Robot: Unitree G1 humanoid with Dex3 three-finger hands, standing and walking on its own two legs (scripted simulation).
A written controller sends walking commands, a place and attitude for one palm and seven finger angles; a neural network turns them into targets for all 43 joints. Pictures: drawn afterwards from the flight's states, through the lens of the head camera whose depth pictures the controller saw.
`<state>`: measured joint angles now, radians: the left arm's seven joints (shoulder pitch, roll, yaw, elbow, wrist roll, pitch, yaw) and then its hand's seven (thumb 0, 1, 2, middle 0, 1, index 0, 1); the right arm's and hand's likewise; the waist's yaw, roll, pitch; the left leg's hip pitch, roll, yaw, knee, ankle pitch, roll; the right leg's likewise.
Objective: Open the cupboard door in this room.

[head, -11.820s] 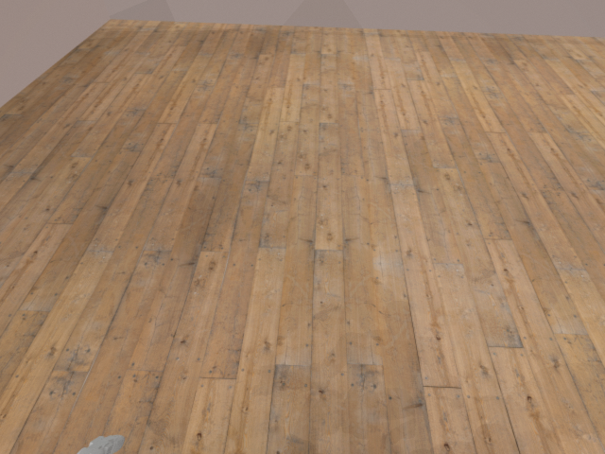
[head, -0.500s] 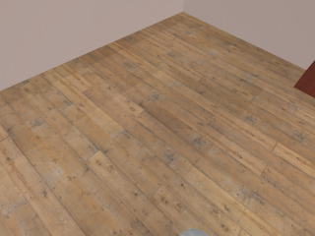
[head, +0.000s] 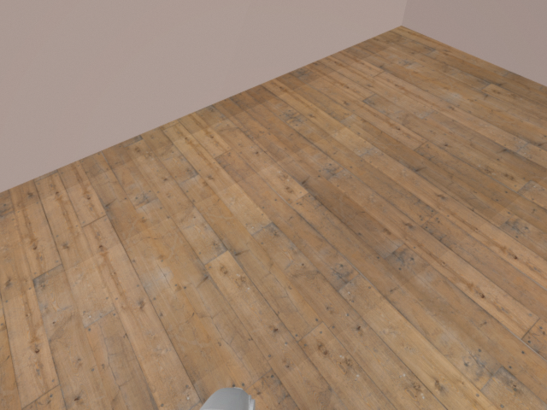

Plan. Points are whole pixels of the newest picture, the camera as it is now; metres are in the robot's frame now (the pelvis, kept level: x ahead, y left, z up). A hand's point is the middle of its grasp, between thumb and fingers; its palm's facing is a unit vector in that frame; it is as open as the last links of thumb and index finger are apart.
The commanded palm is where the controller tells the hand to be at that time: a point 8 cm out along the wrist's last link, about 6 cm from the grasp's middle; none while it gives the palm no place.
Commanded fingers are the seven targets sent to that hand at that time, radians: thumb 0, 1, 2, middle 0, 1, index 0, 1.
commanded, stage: turn or walk to find it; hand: left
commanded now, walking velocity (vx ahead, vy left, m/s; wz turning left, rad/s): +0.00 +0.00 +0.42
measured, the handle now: out of the picture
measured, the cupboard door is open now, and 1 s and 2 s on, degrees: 0 0 0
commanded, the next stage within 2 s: none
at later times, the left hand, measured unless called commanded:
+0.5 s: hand out of the picture -0.02 +0.27 -0.17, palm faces +0.27 -0.93 -0.25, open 7.4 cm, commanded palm none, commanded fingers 0.00 0.90 0.90 -0.20 -0.30 -0.20 -0.30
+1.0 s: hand out of the picture -0.03 +0.19 -0.15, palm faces +0.43 -0.86 -0.26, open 7.4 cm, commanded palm none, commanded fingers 0.00 0.90 0.90 -0.20 -0.30 -0.20 -0.30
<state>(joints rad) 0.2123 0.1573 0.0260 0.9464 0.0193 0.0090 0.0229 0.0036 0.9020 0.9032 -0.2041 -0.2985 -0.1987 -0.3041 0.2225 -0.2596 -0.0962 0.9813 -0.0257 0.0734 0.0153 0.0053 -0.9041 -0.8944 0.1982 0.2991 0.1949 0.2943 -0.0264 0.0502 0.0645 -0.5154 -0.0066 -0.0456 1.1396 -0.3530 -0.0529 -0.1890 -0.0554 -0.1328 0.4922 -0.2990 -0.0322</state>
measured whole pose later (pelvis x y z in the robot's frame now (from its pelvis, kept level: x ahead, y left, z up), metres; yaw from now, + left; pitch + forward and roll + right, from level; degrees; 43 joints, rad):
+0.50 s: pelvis -0.02 +0.05 +0.00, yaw +13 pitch +0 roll -1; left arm 0.20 0.27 0.06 0.98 0.02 0.05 0.01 0.01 0.91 0.90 -0.20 -0.30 -0.19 -0.30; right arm 0.12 -0.19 -0.03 0.95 -0.02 0.02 0.00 0.00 -0.90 -0.89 0.20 0.30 0.20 0.29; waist 0.04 -0.03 0.09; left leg -0.18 -0.01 -0.01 0.45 -0.27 0.03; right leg -0.45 -0.09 -0.04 1.06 -0.42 0.09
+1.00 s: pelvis -0.02 -0.01 +0.00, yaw +26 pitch -1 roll +2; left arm 0.21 0.16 0.02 0.93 0.02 0.00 0.02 0.00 0.90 0.90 -0.21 -0.30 -0.20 -0.30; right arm 0.25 -0.26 -0.08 1.02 -0.02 0.09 0.02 0.01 -0.90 -0.89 0.20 0.30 0.19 0.29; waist -0.02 0.04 0.08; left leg -0.45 0.03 -0.04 1.12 -0.37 -0.06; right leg -0.21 -0.08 -0.20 0.50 -0.27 -0.04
